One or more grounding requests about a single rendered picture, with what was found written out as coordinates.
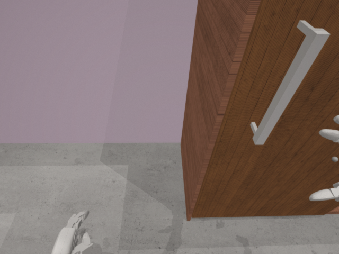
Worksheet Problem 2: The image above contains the handle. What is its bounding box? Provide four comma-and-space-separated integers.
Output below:
250, 20, 330, 145

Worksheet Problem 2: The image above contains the robot right hand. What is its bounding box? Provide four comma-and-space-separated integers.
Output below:
309, 115, 339, 202

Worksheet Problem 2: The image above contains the robot left hand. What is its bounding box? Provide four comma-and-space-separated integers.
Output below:
51, 210, 93, 254

